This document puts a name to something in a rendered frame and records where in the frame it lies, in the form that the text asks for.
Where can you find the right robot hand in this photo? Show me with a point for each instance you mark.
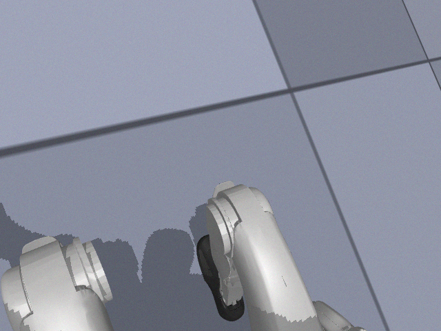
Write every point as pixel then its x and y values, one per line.
pixel 330 319

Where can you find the right robot foot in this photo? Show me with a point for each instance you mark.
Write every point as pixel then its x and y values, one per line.
pixel 210 275

